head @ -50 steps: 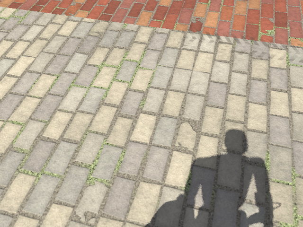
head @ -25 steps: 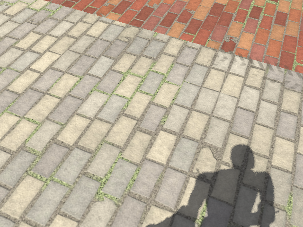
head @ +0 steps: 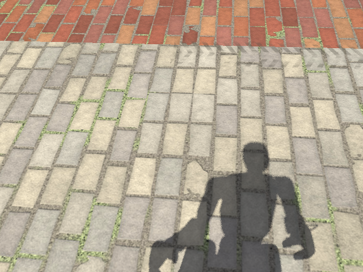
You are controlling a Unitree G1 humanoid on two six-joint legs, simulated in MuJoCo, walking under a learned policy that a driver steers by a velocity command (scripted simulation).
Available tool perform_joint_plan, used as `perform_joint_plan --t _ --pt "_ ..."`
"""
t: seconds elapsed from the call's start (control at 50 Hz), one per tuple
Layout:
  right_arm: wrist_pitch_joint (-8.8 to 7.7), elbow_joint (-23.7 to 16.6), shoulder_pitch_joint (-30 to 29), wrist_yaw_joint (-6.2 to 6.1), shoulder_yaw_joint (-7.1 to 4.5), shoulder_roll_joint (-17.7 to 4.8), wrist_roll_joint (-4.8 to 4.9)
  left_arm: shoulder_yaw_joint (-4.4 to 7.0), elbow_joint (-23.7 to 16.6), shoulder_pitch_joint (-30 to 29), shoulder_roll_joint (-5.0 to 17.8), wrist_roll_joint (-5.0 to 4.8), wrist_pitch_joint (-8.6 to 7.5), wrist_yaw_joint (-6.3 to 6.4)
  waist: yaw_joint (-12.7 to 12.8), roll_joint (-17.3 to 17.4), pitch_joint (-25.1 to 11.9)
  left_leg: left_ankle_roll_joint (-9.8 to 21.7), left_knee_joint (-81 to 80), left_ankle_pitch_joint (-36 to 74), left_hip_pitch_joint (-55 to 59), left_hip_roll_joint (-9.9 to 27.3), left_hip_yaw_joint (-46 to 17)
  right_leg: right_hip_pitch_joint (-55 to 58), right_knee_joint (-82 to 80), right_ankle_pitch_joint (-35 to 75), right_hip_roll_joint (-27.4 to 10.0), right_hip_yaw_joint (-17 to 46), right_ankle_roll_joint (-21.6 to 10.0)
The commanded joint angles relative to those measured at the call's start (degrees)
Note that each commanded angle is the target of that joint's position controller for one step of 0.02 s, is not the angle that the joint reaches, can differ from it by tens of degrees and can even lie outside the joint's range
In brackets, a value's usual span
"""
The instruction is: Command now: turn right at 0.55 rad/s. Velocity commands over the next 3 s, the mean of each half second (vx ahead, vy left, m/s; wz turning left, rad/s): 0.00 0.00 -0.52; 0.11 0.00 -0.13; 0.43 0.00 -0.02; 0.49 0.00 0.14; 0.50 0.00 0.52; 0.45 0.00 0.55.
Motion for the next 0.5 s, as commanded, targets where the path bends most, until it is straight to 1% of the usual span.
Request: perform_joint_plan --t 0.02,0.08,0.12,0.16,0.18,0.2,0.22,0.24,0.26,0.28,0.3,0.32,0.34,0.36,0.38,0.4,0.46,0.5 --pt "-0.54 -5.14 -3.28 -0.22 -0.23 -3.55 0.34 2.12 -2.64 4.01 8.94 0.13 -0.32 0.33 1.99 -8.78 -3.23 -0.69 -4.0 -1.79 -7.54 0.22 -0.84 12.04 -1.68 32.81 -14.83 14.58 -10.46" --pt "-0.68 -6.55 -3.79 -0.22 0.15 -3.83 0.65 2.58 -3.84 2.82 10.6 0.41 0.11 0.03 2.42 -8.97 -3.75 -0.19 -8.56 -3.22 -3.18 -0.52 -1.18 9.64 -0.47 32.78 -14.59 16.96 -10.53" --pt "-0.89 -7.35 -3.32 -0.29 0.3 -4.23 0.91 2.81 -4.81 0.95 11.4 0.56 0.38 -0.35 2.11 -9.27 -4.14 0.41 -11.53 -3.59 0.69 -1.27 -1.33 7.22 0.21 32.86 -14.08 18.76 -9.9" --pt "-1.18 -7.98 -1.96 -0.41 0.39 -4.68 1.14 2.98 -5.75 -1.47 11.95 0.56 0.62 -0.72 1.3 -9.76 -4.4 1.08 -15.91 -3.64 5.12 -2.03 -1.6 5.01 0.88 32.38 -13.25 20.92 -8.62" --pt "-1.39 -8.08 -0.6 -0.49 0.43 -4.79 1.26 3.05 -6.24 -3.04 12.13 0.47 0.74 -0.9 0.46 -9.92 -4.48 1.43 -19.55 -2.85 8.27 -2.41 -1.7 3.58 1.26 31.08 -12.49 21.84 -7.52" --pt "-1.66 -7.84 1.56 -0.65 0.5 -4.65 1.23 3.05 -6.79 -5.13 12.14 0.17 0.87 -1.04 -1.13 -9.61 -4.43 1.71 -25.72 0.37 12.77 -2.74 -1.49 1.45 2.12 27.9 -11.02 22.1 -5.76" --pt "-2.11 -7.36 4.24 -1.0 0.49 -4.69 0.8 2.88 -7.46 -7.43 11.67 -0.42 0.94 -1.04 -3.19 -8.58 -4.21 1.97 -35.09 7.13 19.05 -2.22 -1.34 -2.17 4.07 21.74 -8.62 21.39 -3.05" --pt "-2.58 -7.44 5.54 -1.62 -0.25 -8.21 -0.03 2.12 -8.24 -6.59 8.93 -0.63 0.67 -1.02 -2.63 -2.22 -4.9 3.61 -41.4 7.64 25.58 5.96 -8.51 -8.26 9.82 9.05 -4.65 17.71 0.24" --pt "-2.39 -9.41 2.71 -1.89 -0.79 -13.45 -0.16 0.92 -8.79 -1.36 3.8 -0.55 0.47 -0.87 0.92 11.91 -5.9 8.34 -43.44 18.16 31.18 21.83 -24.76 -18.08 22.09 -17.08 4.85 5.92 3.23" --pt "-1.8 -9.32 3.56 -1.31 -1.01 -13.5 -0.14 2.27 -7.87 -0.97 9.6 1.14 0.86 -0.52 -0.25 10.86 -6.3 14.72 -41.54 24.07 24.65 25.2 -27.38 -18.57 32.04 -23.75 3.89 1.95 3.76" --pt "-1.73 -10.09 1.85 -0.89 -0.03 -9.76 0.01 2.86 -7.12 -1.65 11.22 1.37 1.14 -0.76 0.82 5.76 -3.73 15.35 -41.63 23.24 21.65 22.53 -22.91 -18.09 37.71 -20.34 1.56 2.77 3.83" --pt "-1.72 -10.73 -1.52 -0.64 0.62 -7.27 0.18 2.94 -6.36 -2.07 10.81 1.26 1.5 -1.39 1.81 4.08 -0.91 13.79 -41.72 21.34 18.6 18.37 -16.36 -17.74 40.32 -16.22 0.4 2.25 4.22" --pt "-1.61 -11.55 -3.61 -0.64 0.91 -6.47 -0.21 2.88 -5.91 -1.48 10.44 0.93 1.9 -2.18 2.52 5.3 -0.84 12.11 -41.5 20.85 18.54 14.78 -11.36 -17.52 42.28 -12.93 0.16 1.13 4.86" --pt "-1.76 -11.56 -3.13 -0.88 0.95 -6.5 -0.33 2.63 -5.82 -1.22 9.79 0.78 2.18 -2.92 2.05 7.42 -1.16 12.14 -40.96 24.53 19.28 13.07 -8.68 -17.83 43.36 -11.41 0.31 0.42 5.66" --pt "-1.91 -11.21 -1.77 -0.81 0.88 -6.66 -0.44 2.33 -5.78 -1.54 9.25 0.53 2.27 -3.28 1.32 7.42 -1.73 12.51 -40.32 27.46 20.28 12.29 -6.98 -17.82 43.32 -10.76 0.66 -0.01 6.31" --pt "-2.1 -10.74 -0.15 -0.71 0.75 -6.84 -0.41 2.1 -6.1 -2.51 8.88 0.33 2.33 -3.38 0.53 6.99 -2.33 13.16 -39.75 29.4 21.8 12.55 -6.49 -18.07 42.46 -10.64 0.97 -0.06 6.78" --pt "-2.56 -9.4 3.12 -0.5 0.45 -7.44 -0.17 1.28 -6.81 -5.05 7.7 0.36 2.67 -3.12 -1.14 6.82 -3.02 14.69 -38.84 30.42 25.81 14.36 -6.89 -18.42 36.13 -11.32 0.72 0.35 7.17" --pt "-2.64 -8.97 3.21 -0.15 0.4 -7.68 -0.26 0.57 -6.86 -5.81 6.77 0.38 2.85 -2.93 -1.42 7.55 -3.26 14.83 -38.42 29.06 25.61 14.59 -6.5 -15.53 29.49 -12.23 -0.08 -0.53 6.81"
